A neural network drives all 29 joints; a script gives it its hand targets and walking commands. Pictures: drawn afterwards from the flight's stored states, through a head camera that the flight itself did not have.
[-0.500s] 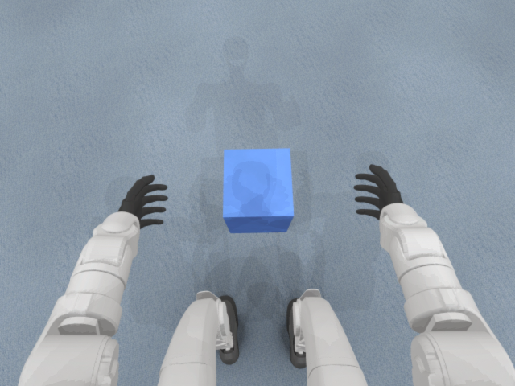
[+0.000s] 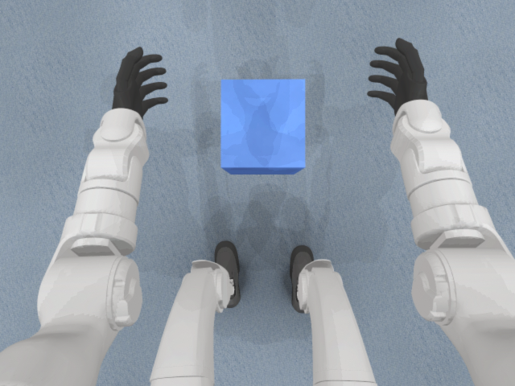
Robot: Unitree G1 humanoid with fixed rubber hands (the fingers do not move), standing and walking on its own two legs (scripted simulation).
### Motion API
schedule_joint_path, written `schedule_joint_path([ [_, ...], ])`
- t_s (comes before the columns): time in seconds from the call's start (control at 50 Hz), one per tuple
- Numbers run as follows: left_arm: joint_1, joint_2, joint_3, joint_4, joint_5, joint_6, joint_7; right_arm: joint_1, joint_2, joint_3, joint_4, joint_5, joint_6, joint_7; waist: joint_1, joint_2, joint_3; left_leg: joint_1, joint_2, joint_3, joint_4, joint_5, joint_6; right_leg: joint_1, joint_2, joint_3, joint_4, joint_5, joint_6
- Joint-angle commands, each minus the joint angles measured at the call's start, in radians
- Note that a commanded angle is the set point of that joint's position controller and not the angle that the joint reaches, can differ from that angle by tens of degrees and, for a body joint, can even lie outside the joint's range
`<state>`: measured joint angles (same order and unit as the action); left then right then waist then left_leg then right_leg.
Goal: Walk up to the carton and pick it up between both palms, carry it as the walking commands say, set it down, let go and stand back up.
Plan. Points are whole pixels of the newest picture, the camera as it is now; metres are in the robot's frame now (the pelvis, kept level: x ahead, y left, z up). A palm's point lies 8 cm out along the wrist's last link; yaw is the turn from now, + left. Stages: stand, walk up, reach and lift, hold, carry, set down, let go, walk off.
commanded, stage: reach and lift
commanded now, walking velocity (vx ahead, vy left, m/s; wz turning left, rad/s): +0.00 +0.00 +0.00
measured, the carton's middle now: (262, 133) +0.53 +0.00 -0.55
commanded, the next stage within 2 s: none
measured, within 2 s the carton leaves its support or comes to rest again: neither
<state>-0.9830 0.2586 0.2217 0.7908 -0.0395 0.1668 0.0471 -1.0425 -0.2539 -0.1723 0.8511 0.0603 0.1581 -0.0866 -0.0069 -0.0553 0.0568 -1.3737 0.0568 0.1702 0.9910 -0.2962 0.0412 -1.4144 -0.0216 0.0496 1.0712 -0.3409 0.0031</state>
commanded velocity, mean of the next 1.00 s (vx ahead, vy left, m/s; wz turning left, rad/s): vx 0.00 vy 0.00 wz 0.00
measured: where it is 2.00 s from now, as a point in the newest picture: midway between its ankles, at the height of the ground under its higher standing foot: (265, 288)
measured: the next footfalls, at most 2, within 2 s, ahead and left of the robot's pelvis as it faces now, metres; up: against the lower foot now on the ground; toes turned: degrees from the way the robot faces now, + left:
none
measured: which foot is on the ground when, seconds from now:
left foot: down 0.00-1.00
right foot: down 0.00-1.00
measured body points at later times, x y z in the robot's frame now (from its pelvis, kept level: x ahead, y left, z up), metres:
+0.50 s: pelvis -0.02 +0.00 -0.04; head +0.34 -0.01 +0.22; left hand +0.53 +0.19 -0.20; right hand +0.54 -0.19 -0.20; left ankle +0.07 +0.11 -0.64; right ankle +0.05 -0.12 -0.64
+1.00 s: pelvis -0.08 +0.00 -0.21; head +0.32 +0.00 -0.01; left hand +0.52 +0.19 -0.38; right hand +0.52 -0.18 -0.38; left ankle +0.07 +0.11 -0.64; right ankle +0.05 -0.12 -0.64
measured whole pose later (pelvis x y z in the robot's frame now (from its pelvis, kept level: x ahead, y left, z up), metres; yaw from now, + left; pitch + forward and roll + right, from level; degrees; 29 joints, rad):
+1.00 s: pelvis -0.08 +0.00 -0.21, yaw +5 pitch +35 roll +4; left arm -1.61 0.43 0.13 0.90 -0.23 0.29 0.13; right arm -1.63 -0.43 -0.12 0.92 0.25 0.28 -0.16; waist -0.06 -0.04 0.53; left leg -2.01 0.06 0.13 1.81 -0.41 0.06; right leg -2.03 -0.06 0.05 1.90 -0.50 -0.01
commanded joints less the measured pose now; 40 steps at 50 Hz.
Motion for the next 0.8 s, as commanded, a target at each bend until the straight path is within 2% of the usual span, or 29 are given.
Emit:
schedule_joint_path([
  [0.0, -0.411, 0.183, 0.161, 0.038, -0.010, -0.052, -0.017, -0.410, -0.138, -0.052, -0.122, -0.008, -0.029, -0.013, 0.086, -0.091, -1.032, 0.402, -0.129, -0.185, 0.072, 0.480, -0.024, 0.479, 0.070, 0.019, -0.021, 0.489, 0.020],
  [0.02, -0.409, 0.211, 0.178, 0.012, 0.025, -0.060, -0.012, -0.405, -0.147, -0.054, -0.151, 0.007, -0.035, -0.010, 0.117, -0.030, -1.129, 0.435, -0.127, -0.172, 0.056, 0.514, -0.028, 0.549, 0.063, 0.020, -0.010, 0.561, 0.011],
  [0.06, -0.481, 0.200, 0.147, -0.003, -0.027, -0.063, -0.020, -0.483, -0.104, -0.062, -0.145, -0.010, -0.029, -0.006, 0.075, -0.098, -1.196, 0.382, -0.137, -0.187, 0.049, 0.502, -0.028, 0.599, 0.073, -0.001, 0.007, 0.593, 0.029],
  [0.08, -0.462, 0.188, 0.166, -0.046, 0.003, -0.071, -0.021, -0.421, -0.109, -0.084, -0.198, -0.016, -0.045, -0.018, 0.077, -0.043, -1.197, 0.461, -0.126, -0.198, 0.045, 0.620, -0.024, 0.565, 0.065, 0.011, -0.015, 0.655, 0.013],
  [0.12, -0.542, 0.120, 0.085, -0.102, -0.058, -0.066, -0.035, -0.432, -0.150, -0.089, -0.144, -0.004, -0.040, -0.012, 0.007, 0.037, -1.349, 0.709, -0.118, -0.207, 0.087, 0.769, -0.031, 0.424, 0.082, -0.016, -0.040, 0.591, 0.004],
  [0.14, -0.524, 0.164, 0.135, -0.112, -0.035, -0.058, -0.039, -0.447, -0.144, -0.081, -0.219, -0.008, -0.032, -0.010, 0.066, 0.039, -1.428, 0.691, -0.122, -0.204, 0.088, 0.787, -0.032, 0.494, 0.076, -0.005, -0.023, 0.649, 0.012],
  [0.16, -0.533, 0.185, 0.120, -0.158, -0.035, -0.072, -0.037, -0.423, -0.126, -0.045, -0.172, -0.001, -0.034, -0.012, 0.081, 0.056, -1.421, 0.648, -0.129, -0.194, 0.104, 0.785, -0.037, 0.532, 0.073, 0.004, -0.003, 0.690, 0.004],
  [0.18, -0.495, 0.193, 0.153, -0.091, -0.032, -0.073, -0.042, -0.403, -0.099, -0.070, -0.159, -0.034, -0.033, -0.007, 0.063, -0.015, -1.367, 0.568, -0.132, -0.204, 0.126, 0.771, -0.031, 0.485, 0.074, -0.008, 0.020, 0.720, 0.018],
  [0.22, -0.575, 0.213, 0.140, -0.283, -0.034, -0.083, -0.028, -0.470, -0.158, -0.115, -0.343, -0.044, -0.050, -0.021, 0.039, 0.015, -1.594, 0.719, -0.118, -0.232, 0.134, 0.900, -0.037, 0.544, 0.077, -0.015, 0.043, 0.787, 0.004],
  [0.26, -0.514, 0.131, 0.129, -0.128, -0.055, -0.060, -0.024, -0.378, -0.158, -0.132, -0.126, -0.034, -0.026, -0.012, 0.027, 0.087, -1.422, 0.931, -0.089, -0.267, 0.171, 0.949, -0.033, 0.129, 0.081, -0.050, -0.014, 0.513, 0.022],
  [0.28, -0.612, 0.167, 0.149, -0.108, -0.013, -0.053, -0.024, -0.426, -0.160, -0.109, -0.114, -0.035, -0.016, -0.017, 0.071, 0.117, -1.306, 0.922, -0.083, -0.255, 0.183, 0.830, -0.049, 0.039, 0.079, -0.050, -0.026, 0.377, 0.021],
  [0.3, -0.656, 0.175, 0.145, -0.154, 0.001, -0.049, -0.020, -0.467, -0.190, -0.141, -0.114, -0.058, -0.014, -0.008, 0.041, 0.134, -1.338, 0.889, -0.092, -0.237, 0.186, 0.774, -0.067, 0.083, 0.085, -0.052, -0.028, 0.384, 0.007],
  [0.32, -0.648, 0.200, 0.165, -0.166, 0.004, -0.055, -0.015, -0.540, -0.192, -0.091, -0.249, -0.032, -0.034, -0.001, 0.090, 0.083, -1.387, 0.905, -0.091, -0.255, 0.203, 0.810, -0.053, 0.104, 0.091, -0.064, 0.018, 0.429, 0.018],
  [0.34, -0.590, 0.170, 0.161, -0.033, -0.012, -0.065, -0.011, -0.496, -0.195, -0.086, -0.129, -0.022, -0.042, 0.000, 0.091, 0.051, -1.219, 0.667, -0.093, -0.216, 0.200, 0.634, -0.059, 0.134, 0.078, -0.047, 0.026, 0.427, 0.013],
  [0.36, -0.542, 0.168, 0.196, -0.024, 0.000, -0.076, -0.021, -0.556, -0.156, -0.069, -0.205, -0.017, -0.061, -0.002, 0.122, -0.005, -1.329, 0.526, -0.119, -0.190, 0.209, 0.577, -0.049, 0.329, 0.075, -0.041, 0.070, 0.552, 0.011],
  [0.4, -0.631, 0.171, 0.152, -0.118, -0.025, -0.082, -0.022, -0.633, -0.184, -0.075, -0.257, -0.013, -0.066, -0.005, 0.072, -0.018, -1.390, 0.453, -0.118, -0.212, 0.240, 0.615, -0.050, 0.358, 0.071, -0.018, 0.132, 0.657, 0.009],
  [0.42, -0.611, 0.198, 0.203, 0.021, 0.009, -0.068, -0.019, -0.620, -0.178, -0.074, -0.191, -0.005, -0.052, -0.012, 0.107, -0.064, -1.239, 0.364, -0.111, -0.208, 0.247, 0.584, -0.031, 0.261, 0.063, -0.010, 0.128, 0.592, 0.019],
  [0.44, -0.633, 0.182, 0.164, 0.101, -0.011, -0.060, -0.026, -0.599, -0.134, -0.044, -0.039, -0.002, -0.034, -0.004, 0.087, -0.052, -1.177, 0.269, -0.116, -0.198, 0.268, 0.437, -0.033, 0.244, 0.064, -0.017, 0.162, 0.477, 0.020],
  [0.52, -0.678, 0.260, 0.178, 0.070, 0.008, -0.072, -0.022, -0.625, -0.134, -0.084, -0.074, -0.005, -0.033, -0.032, 0.081, -0.049, -1.173, 0.097, -0.125, -0.164, 0.348, 0.328, -0.028, 0.160, 0.063, -0.010, 0.250, 0.386, 0.030],
  [0.56, -0.683, 0.213, 0.111, 0.187, -0.034, -0.039, -0.032, -0.574, -0.110, -0.078, 0.092, 0.002, -0.009, -0.029, 0.020, -0.093, -1.012, -0.032, -0.119, -0.172, 0.381, 0.129, -0.023, 0.071, 0.068, -0.037, 0.289, 0.203, 0.031],
  [0.58, -0.751, 0.232, 0.094, 0.142, -0.033, -0.027, -0.031, -0.652, -0.164, -0.130, 0.056, -0.015, 0.003, -0.036, -0.010, -0.049, -1.065, -0.001, -0.118, -0.162, 0.394, 0.033, -0.031, 0.022, 0.069, -0.050, 0.301, 0.084, 0.027],
  [0.6, -0.819, 0.303, 0.110, 0.066, -0.016, -0.023, -0.019, -0.777, -0.214, -0.120, -0.085, 0.000, 0.004, -0.041, 0.061, -0.041, -1.223, 0.067, -0.121, -0.145, 0.446, 0.092, -0.024, 0.060, 0.071, -0.045, 0.352, 0.108, 0.032],
  [0.62, -0.822, 0.235, 0.029, 0.169, -0.046, 0.003, -0.022, -0.752, -0.228, -0.121, 0.063, 0.015, 0.025, -0.036, -0.024, 0.014, -1.127, 0.041, -0.121, -0.142, 0.444, -0.027, -0.038, -0.019, 0.075, -0.073, 0.347, 0.000, 0.025],
  [0.64, -0.898, 0.254, 0.056, 0.063, -0.056, 0.001, -0.019, -0.812, -0.269, -0.118, -0.056, 0.003, 0.022, -0.054, -0.006, 0.026, -1.189, 0.022, -0.123, -0.113, 0.492, -0.034, -0.046, 0.027, 0.077, -0.051, 0.353, -0.003, 0.009],
  [0.66, -0.982, 0.302, 0.024, 0.024, -0.098, 0.012, -0.010, -0.902, -0.259, -0.088, -0.111, 0.021, 0.026, -0.062, -0.003, -0.061, -1.268, -0.003, -0.124, -0.145, 0.497, -0.037, -0.026, 0.102, 0.071, -0.060, 0.392, 0.001, 0.014],
  [0.68, -0.948, 0.261, -0.016, 0.053, -0.106, 0.014, -0.010, -0.842, -0.256, -0.082, -0.041, 0.040, 0.028, -0.062, -0.032, 0.006, -1.274, 0.048, -0.122, -0.134, 0.540, -0.012, -0.033, 0.042, 0.073, -0.074, 0.424, 0.019, 0.006],
  [0.72, -0.963, 0.311, -0.028, 0.121, -0.121, 0.041, 0.005, -0.874, -0.245, -0.050, -0.007, 0.070, 0.058, -0.059, -0.010, 0.005, -1.290, 0.041, -0.114, -0.136, 0.565, -0.093, -0.031, 0.025, 0.071, -0.085, 0.465, -0.061, 0.012],
  [0.76, -0.997, 0.273, -0.103, 0.018, -0.181, 0.066, 0.009, -0.898, -0.269, -0.022, -0.078, 0.086, 0.076, -0.068, -0.051, 0.013, -1.446, 0.158, -0.115, -0.153, 0.593, -0.046, -0.035, 0.097, 0.074, -0.096, 0.478, -0.038, 0.000],
  [0.78, -0.967, 0.284, -0.129, 0.110, -0.183, 0.076, 0.009, -0.848, -0.236, 0.000, 0.063, 0.105, 0.090, -0.059, -0.038, 0.015, -1.371, 0.160, -0.124, -0.146, 0.612, -0.058, -0.032, 0.064, 0.077, -0.122, 0.521, -0.053, 0.010],
])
